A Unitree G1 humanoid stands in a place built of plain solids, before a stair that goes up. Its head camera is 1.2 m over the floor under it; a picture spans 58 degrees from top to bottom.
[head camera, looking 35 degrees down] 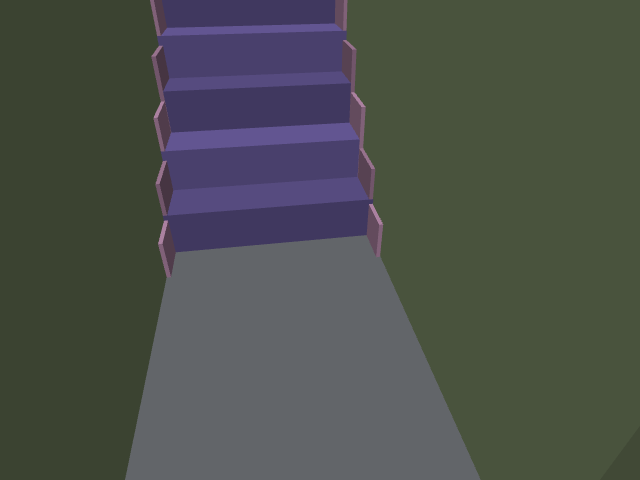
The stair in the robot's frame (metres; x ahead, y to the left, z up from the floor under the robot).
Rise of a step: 0.20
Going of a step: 0.23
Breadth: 0.95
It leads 9 degrees to the left of straight ahead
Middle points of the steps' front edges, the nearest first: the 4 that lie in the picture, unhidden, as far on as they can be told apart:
1.68 0.22 0.20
1.91 0.26 0.40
2.15 0.29 0.60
2.38 0.33 0.80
